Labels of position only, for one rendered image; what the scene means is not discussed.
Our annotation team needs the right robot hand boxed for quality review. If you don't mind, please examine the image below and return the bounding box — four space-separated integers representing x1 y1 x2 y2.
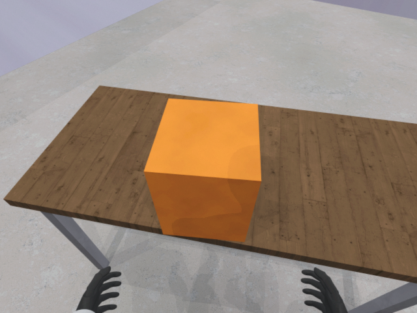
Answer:
301 267 348 313

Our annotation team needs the table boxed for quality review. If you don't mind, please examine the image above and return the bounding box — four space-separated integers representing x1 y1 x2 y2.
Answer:
3 85 417 313

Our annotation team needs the carton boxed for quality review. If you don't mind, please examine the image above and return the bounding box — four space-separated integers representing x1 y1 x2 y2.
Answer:
144 98 261 242

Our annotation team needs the left robot hand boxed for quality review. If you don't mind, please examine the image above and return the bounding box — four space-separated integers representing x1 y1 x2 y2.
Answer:
76 266 121 313

